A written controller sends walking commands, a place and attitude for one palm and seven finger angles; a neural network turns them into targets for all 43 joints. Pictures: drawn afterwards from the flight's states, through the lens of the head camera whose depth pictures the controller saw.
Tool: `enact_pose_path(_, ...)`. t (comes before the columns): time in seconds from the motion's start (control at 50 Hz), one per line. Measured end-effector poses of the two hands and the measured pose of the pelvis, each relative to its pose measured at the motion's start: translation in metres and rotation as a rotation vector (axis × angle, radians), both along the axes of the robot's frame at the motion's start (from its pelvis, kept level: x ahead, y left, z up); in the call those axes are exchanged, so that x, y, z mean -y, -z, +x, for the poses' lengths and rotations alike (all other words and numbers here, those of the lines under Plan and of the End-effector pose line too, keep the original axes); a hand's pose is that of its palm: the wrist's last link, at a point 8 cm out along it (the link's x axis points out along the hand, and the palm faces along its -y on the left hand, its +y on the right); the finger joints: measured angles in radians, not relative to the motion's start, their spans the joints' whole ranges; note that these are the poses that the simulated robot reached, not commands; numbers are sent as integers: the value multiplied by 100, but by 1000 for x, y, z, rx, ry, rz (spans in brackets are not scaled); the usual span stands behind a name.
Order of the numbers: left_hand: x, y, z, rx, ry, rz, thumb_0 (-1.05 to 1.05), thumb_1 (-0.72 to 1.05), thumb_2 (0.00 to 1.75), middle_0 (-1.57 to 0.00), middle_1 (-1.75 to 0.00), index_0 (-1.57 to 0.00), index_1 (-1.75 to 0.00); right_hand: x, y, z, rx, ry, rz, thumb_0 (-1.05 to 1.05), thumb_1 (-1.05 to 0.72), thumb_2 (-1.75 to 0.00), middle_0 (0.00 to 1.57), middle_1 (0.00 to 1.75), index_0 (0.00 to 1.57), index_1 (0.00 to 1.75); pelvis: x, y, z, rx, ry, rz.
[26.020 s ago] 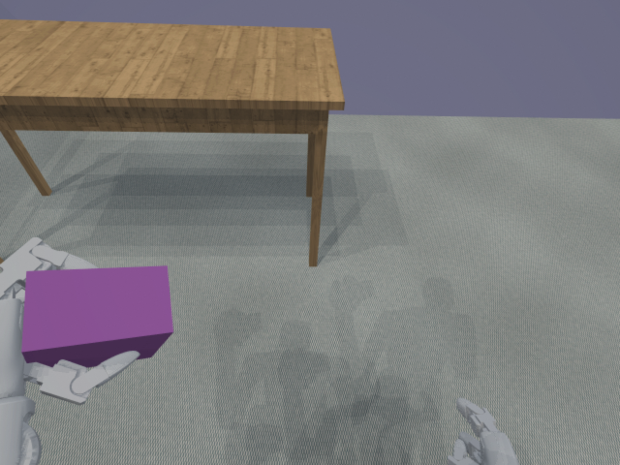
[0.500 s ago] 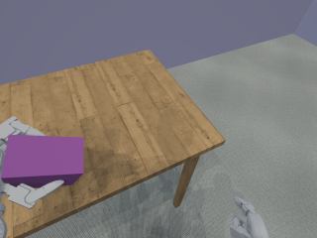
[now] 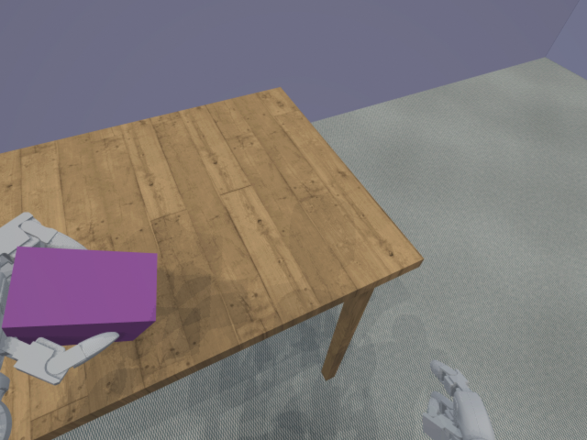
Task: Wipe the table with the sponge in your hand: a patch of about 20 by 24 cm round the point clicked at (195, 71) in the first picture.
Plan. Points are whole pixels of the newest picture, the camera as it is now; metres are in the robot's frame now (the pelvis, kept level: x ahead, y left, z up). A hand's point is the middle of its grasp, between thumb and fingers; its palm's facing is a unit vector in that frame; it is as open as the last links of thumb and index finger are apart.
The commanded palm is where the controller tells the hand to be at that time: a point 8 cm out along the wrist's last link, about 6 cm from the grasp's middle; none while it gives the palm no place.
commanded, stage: shuffle to correct the standing spot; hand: left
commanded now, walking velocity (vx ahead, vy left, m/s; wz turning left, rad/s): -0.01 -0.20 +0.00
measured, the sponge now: (104, 301) +0.23 +0.21 +0.14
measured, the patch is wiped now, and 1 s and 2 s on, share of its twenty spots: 0.00 0.00 0.00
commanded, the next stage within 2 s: come to a stop and stand still in 0.68 s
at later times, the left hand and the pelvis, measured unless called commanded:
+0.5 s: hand (67, 297) +0.22 +0.23 +0.16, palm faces +0.31 -0.86 -0.40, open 10.4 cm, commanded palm +0.16 +0.27 +0.18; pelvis +0.00 -0.01 +0.00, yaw +0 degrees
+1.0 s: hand (30, 271) +0.24 +0.27 +0.17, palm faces +0.41 -0.80 -0.44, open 10.4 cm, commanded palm +0.15 +0.27 +0.18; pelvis -0.02 +0.00 +0.00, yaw -2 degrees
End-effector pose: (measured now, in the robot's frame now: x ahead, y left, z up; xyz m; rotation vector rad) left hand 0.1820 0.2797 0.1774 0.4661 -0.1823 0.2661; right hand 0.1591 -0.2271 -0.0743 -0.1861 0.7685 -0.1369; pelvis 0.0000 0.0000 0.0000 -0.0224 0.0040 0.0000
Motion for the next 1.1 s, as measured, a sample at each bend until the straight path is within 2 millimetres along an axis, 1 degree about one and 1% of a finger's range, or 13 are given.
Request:
enact_pose_path(0.14,2,0,-1,-10,-18,-1,-2,-53,103,-68,-135,-71,-134,0,3,0,-1,-4,13,1,-90,-90,20,30,20,30,3,0,0,0,-2,2)
enact_pose_path(0.3,7,6,-2,-6,-16,-31,-2,-53,103,-68,-135,-71,-134,10,3,-2,4,9,2,1,-90,-90,20,30,20,30,6,3,0,7,-5,2)
enact_pose_path(0.4,8,2,-2,23,-9,-28,-2,-53,103,-68,-135,-71,-134,14,1,-3,1,15,-13,2,-90,-90,20,29,20,30,7,3,1,10,-8,4)
enact_pose_path(0.5,7,-2,-2,26,-11,-6,-2,-53,103,-68,-135,-71,-134,14,1,-3,-1,12,-11,2,-90,-90,20,29,20,30,7,2,0,5,-7,2)
enact_pose_path(0.7,10,5,-5,-18,-16,-15,-2,-53,103,-68,-135,-71,-134,11,5,-3,0,4,8,1,-90,-90,20,29,20,30,9,2,-2,4,-4,4)
enact_pose_path(0.82,11,1,-4,9,-15,-17,-2,-53,103,-68,-135,-71,-134,11,5,-3,-5,3,5,2,-90,-90,20,29,20,30,10,2,0,7,-6,6)
enact_pose_path(0.86,-1,-15,5,60,1,112,-2,-53,103,-68,-135,-71,-134,11,4,-6,-7,-26,-22,1,-90,-90,20,29,20,30,13,1,-3,8,-6,12)
enact_pose_path(0.9,-23,-28,12,133,-42,154,-2,-53,103,-68,-135,-71,-134,12,2,-10,-13,-47,-32,1,-90,-90,20,29,20,30,14,0,-7,3,4,24)
enact_pose_path(0.94,-37,-27,16,151,-95,131,-2,-53,103,-68,-135,-71,-134,15,-2,-14,9,-46,-35,2,-90,-90,20,30,20,30,11,1,-12,2,23,28)
enact_pose_path(0.96,-37,-24,16,147,-102,112,-2,-53,103,-68,-135,-71,-134,18,-2,-15,27,-40,-35,2,-90,-90,20,30,20,30,7,2,-14,1,29,27)
enact_pose_path(1.02,-18,-5,10,93,-46,51,-2,-53,103,-68,-135,-71,-134,21,-2,-21,71,-10,-25,1,-90,-90,20,30,20,30,-4,5,-20,11,38,31)
enact_pose_path(1.06,0,9,1,41,25,15,-2,-53,103,-68,-135,-71,-134,18,0,-26,85,7,-22,1,-90,-90,20,29,20,30,-11,7,-23,19,35,26)
enact_pose_path(1.1,10,18,-11,5,83,-8,-2,-53,103,-68,-135,-71,-134,13,0,-32,80,22,-28,1,-90,-90,20,29,20,30,-15,7,-26,24,32,18)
